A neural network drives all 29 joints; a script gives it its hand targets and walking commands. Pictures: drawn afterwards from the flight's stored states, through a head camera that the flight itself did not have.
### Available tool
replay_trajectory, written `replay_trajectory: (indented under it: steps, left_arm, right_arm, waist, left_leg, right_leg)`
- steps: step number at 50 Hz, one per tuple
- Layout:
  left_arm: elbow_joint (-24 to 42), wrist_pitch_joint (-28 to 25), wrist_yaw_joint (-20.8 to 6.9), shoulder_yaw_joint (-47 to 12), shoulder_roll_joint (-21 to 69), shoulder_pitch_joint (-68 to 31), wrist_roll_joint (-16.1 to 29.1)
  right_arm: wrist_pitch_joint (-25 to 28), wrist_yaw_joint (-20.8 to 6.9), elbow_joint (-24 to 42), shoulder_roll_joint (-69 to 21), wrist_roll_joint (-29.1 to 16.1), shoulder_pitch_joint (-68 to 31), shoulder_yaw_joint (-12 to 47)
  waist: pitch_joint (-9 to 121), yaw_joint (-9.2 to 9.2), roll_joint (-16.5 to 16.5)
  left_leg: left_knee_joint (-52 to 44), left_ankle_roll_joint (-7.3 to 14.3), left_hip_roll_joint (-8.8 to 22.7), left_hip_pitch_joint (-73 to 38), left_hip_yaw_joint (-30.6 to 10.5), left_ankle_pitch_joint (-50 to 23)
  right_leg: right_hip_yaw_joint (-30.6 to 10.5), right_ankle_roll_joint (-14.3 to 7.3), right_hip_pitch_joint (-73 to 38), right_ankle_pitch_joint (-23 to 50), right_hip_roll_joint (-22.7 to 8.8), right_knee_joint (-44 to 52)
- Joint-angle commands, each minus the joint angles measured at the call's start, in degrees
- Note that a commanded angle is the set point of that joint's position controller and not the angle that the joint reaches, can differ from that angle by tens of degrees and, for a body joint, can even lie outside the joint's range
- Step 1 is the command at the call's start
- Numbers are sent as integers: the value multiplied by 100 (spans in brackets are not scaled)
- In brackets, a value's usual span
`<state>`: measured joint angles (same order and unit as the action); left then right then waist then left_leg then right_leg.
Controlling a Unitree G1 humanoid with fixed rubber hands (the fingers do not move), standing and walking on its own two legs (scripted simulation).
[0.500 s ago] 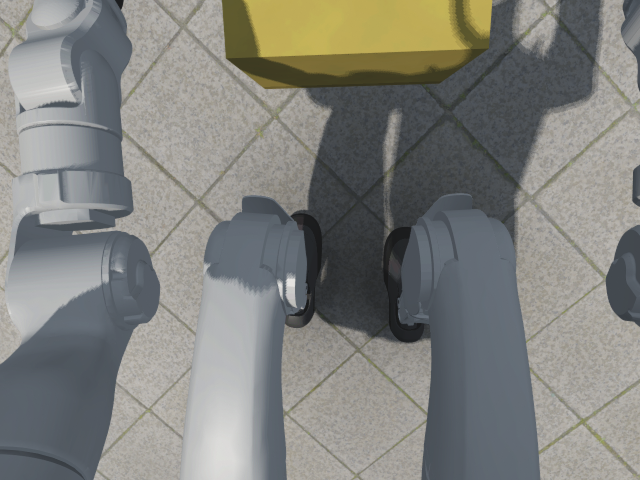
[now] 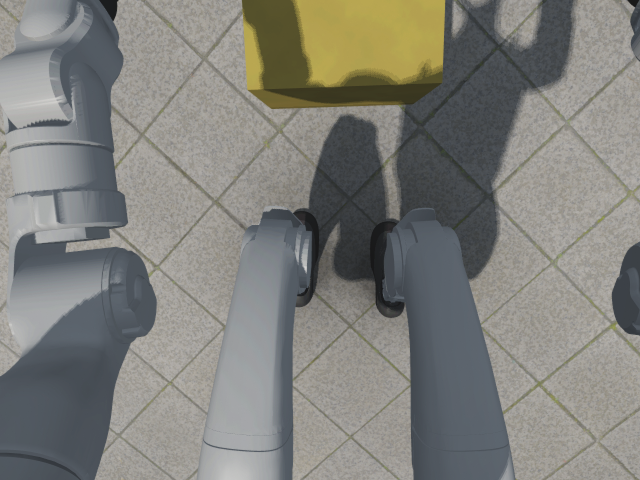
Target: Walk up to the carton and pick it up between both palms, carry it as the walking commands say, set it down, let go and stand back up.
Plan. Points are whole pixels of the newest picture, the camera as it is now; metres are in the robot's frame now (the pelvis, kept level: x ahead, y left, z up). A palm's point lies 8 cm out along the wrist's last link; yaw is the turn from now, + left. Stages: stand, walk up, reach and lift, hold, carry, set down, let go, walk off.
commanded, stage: set down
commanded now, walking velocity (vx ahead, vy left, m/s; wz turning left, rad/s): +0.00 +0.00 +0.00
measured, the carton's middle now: (341, 48) +0.57 +0.01 -0.44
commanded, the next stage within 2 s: let go in 0.32 s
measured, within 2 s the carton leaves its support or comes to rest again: neither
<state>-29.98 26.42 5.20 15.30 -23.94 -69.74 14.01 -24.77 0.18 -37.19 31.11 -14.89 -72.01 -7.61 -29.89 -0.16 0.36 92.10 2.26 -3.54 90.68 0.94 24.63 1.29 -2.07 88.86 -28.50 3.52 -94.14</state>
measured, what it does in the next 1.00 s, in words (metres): rises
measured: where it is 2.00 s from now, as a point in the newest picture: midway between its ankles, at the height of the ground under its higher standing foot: (344, 280)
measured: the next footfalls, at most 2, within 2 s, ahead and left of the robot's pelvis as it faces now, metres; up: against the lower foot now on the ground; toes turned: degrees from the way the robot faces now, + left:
none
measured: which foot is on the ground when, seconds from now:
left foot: down 0.00-1.00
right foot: down 0.00-1.00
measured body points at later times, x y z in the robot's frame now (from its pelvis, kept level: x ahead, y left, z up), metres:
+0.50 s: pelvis +0.03 +0.00 +0.09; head +0.33 +0.00 +0.43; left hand +0.53 +0.25 +0.00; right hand +0.54 -0.26 +0.01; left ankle +0.14 +0.10 -0.51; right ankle +0.12 -0.10 -0.51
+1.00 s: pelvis +0.10 +0.00 +0.18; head +0.24 +0.00 +0.61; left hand +0.36 +0.27 +0.10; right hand +0.37 -0.25 +0.08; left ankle +0.14 +0.10 -0.51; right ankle +0.12 -0.10 -0.51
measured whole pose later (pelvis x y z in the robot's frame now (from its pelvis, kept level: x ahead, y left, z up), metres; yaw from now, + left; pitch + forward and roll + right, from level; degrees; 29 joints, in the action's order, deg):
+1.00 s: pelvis +0.10 +0.00 +0.18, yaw +2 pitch +16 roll -1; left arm -26.2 7.2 -4.6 6.5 -17.9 -3.6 8.5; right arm -6.3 -3.9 -31.5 16.3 -5.0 -6.2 -5.6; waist -1.1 -0.3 1.0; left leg 49.0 1.4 -3.5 46.4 -3.5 18.8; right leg 1.2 -2.1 43.4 -21.2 3.6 -48.2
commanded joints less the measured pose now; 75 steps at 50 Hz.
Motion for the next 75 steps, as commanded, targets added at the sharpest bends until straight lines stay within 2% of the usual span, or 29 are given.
replay_trajectory:
  steps: [1,3,6,8,9,10,13,14,15,20,22,23,24,26,27,28,30,34,36,38,39,44,48,52,55,59,64,70,75]
  left_arm:
    - [1059,-155,-21,-12,-1667,-1426,-141]
    - [989,-175,-39,-21,-1653,-1445,-171]
    - [906,-215,-69,-93,-1601,-1418,-168]
    - [764,-253,-81,-122,-1571,-1433,-237]
    - [478,-292,-109,-98,-1525,-1353,-270]
    - [-94,-351,-164,-127,-1359,-1265,-293]
    - [-258,-660,-271,-70,-1074,-1094,-550]
    - [-271,-754,-307,-41,-1019,-1079,-634]
    - [-167,-827,-330,-48,-1032,-1088,-628]
    - [-499,-899,-500,-240,-783,-556,-729]
    - [-396,-937,-598,-354,-720,153,-790]
    - [-112,-967,-649,-395,-789,507,-835]
    - [17,-974,-706,-483,-790,666,-852]
    - [400,-1022,-792,-556,-758,956,-827]
    - [495,-1041,-824,-609,-678,1331,-799]
    - [419,-1054,-862,-650,-646,1658,-770]
    - [913,-1156,-912,-731,-626,2201,-714]
    - [1046,-1350,-1016,-799,-289,3146,-757]
    - [1057,-1501,-1048,-922,-70,3729,-748]
    - [1014,-1654,-1052,-955,22,4412,-825]
    - [996,-1734,-1048,-992,94,4787,-843]
    - [1190,-2086,-973,-1061,170,5807,-934]
    - [1427,-2252,-931,-1260,310,6561,-865]
    - [1612,-2351,-928,-1377,505,7259,-930]
    - [1663,-2360,-935,-1369,607,7726,-1066]
    - [1722,-2276,-978,-1310,634,7952,-1196]
    - [1744,-2099,-1067,-1373,528,7885,-1172]
    - [1691,-1844,-1115,-1322,473,7877,-1220]
    - [1792,-1736,-1125,-1316,473,7859,-1300]
  right_arm:
    - [137,-106,1532,1593,-3,-1561,-622]
    - [152,-128,1316,1562,53,-1490,-644]
    - [218,-155,1366,1572,42,-1516,-629]
    - [254,-183,1073,1548,98,-1422,-659]
    - [295,-203,794,1481,141,-1353,-641]
    - [351,-243,230,1357,262,-1254,-652]
    - [625,-371,-321,1091,448,-924,-640]
    - [701,-410,-379,977,434,-857,-569]
    - [765,-428,-320,950,447,-830,-550]
    - [863,-476,-460,737,595,-294,-525]
    - [870,-472,-241,535,712,416,-483]
    - [887,-446,162,444,741,750,-442]
    - [877,-429,213,389,751,1007,-441]
    - [932,-415,804,340,767,1228,-425]
    - [981,-415,1177,290,788,1452,-365]
    - [1011,-418,1264,167,806,1697,-316]
    - [1130,-415,1914,35,872,2184,-278]
    - [1283,-447,2027,-376,1002,3177,-259]
    - [1424,-462,2005,-576,1113,3787,-224]
    - [1591,-464,1994,-745,1190,4405,-184]
    - [1673,-451,2042,-852,1218,4738,-112]
    - [2001,-410,1948,-1040,1159,5851,59]
    - [2204,-394,2136,-1112,1164,6660,190]
    - [2296,-403,2293,-1248,1236,7304,322]
    - [2301,-402,2372,-1344,1263,7690,431]
    - [2217,-415,2381,-1344,1321,7865,482]
    - [2072,-461,2367,-1314,1365,7962,447]
    - [1850,-523,2438,-1273,1393,7928,418]
    - [1725,-528,2457,-1279,1425,7936,395]
  waist:
    - [12637,-86,49]
    - [12402,-58,77]
    - [12410,-45,98]
    - [12167,-22,192]
    - [11773,-34,156]
    - [10925,47,97]
    - [10220,7,255]
    - [10150,-64,308]
    - [10263,-58,242]
    - [9953,56,186]
    - [10136,86,166]
    - [10419,49,106]
    - [10210,63,175]
    - [9922,48,182]
    - [9913,66,142]
    - [9571,62,80]
    - [9742,35,24]
    - [8556,8,182]
    - [8056,79,238]
    - [7633,44,273]
    - [7530,65,177]
    - [6536,0,245]
    - [6065,180,189]
    - [5408,181,152]
    - [4790,155,129]
    - [3678,153,-26]
    - [2814,138,-105]
    - [2644,63,-169]
    - [2557,143,-68]
  left_leg:
    - [-1770,-178,134,-5384,-346,-1907]
    - [-2023,-190,140,-5465,-347,-1808]
    - [-2370,-196,160,-5823,-398,-1902]
    - [-2625,-223,184,-5961,-425,-1821]
    - [-2697,-226,203,-5793,-416,-1709]
    - [-2779,-232,246,-5425,-450,-1425]
    - [-2906,-300,266,-5333,-480,-1767]
    - [-2942,-303,271,-5441,-470,-1820]
    - [-2990,-305,271,-5613,-486,-1937]
    - [-3154,-273,224,-5513,-420,-1892]
    - [-3214,-248,180,-5766,-375,-2119]
    - [-3245,-212,165,-6023,-401,-2354]
    - [-3327,-197,162,-6091,-426,-2458]
    - [-3505,-143,185,-6183,-494,-2490]
    - [-3588,-111,207,-6277,-503,-2522]
    - [-3698,-72,222,-6182,-509,-2512]
    - [-3801,-57,246,-6408,-543,-2749]
    - [-4142,-106,293,-6486,-572,-2604]
    - [-4314,-166,323,-6665,-598,-2660]
    - [-4496,-207,360,-6947,-643,-2821]
    - [-4583,-199,372,-7094,-660,-2922]
    - [-5033,-270,398,-7439,-694,-3080]
    - [-5312,-295,396,-7815,-683,-3086]
    - [-5671,-301,357,-8138,-635,-2887]
    - [-6021,-294,311,-8289,-545,-2470]
    - [-6429,-282,286,-8434,-367,-1692]
    - [-6500,-303,242,-8856,-234,-1269]
    - [-6502,-308,184,-9116,-198,-1112]
    - [-6515,-286,155,-9063,-223,-1053]
  right_leg:
    - [-198,110,-3481,1700,-4,2002]
    - [-220,116,-3610,1629,-14,2252]
    - [-237,131,-3880,1716,-11,2597]
    - [-250,143,-3903,1617,-29,2829]
    - [-276,143,-3843,1520,-58,2944]
    - [-282,135,-3478,1234,-97,3048]
    - [-309,109,-3164,1385,-145,3262]
    - [-328,103,-3120,1376,-161,3337]
    - [-309,101,-3177,1433,-148,3374]
    - [-280,107,-3403,1538,-173,3625]
    - [-292,137,-3761,1849,-176,3699]
    - [-298,163,-4033,2096,-168,3693]
    - [-309,181,-3990,2178,-159,3753]
    - [-328,184,-4045,2188,-167,3891]
    - [-304,185,-4211,2264,-182,3949]
    - [-318,191,-4245,2288,-192,4047]
    - [-371,171,-4784,2603,-204,4131]
    - [-450,150,-4947,2461,-249,4498]
    - [-461,152,-5091,2440,-258,4696]
    - [-457,163,-5217,2449,-258,4863]
    - [-449,177,-5376,2514,-242,4943]
    - [-470,188,-5793,2496,-241,5302]
    - [-490,164,-6392,2579,-258,5684]
    - [-469,163,-6850,2504,-267,6099]
    - [-441,162,-7170,2319,-292,6448]
    - [-395,137,-7265,1640,-352,6906]
    - [-444,-46,-7039,1095,-483,7289]
    - [-425,-91,-7022,918,-473,7367]
    - [-395,-66,-7152,957,-400,7289]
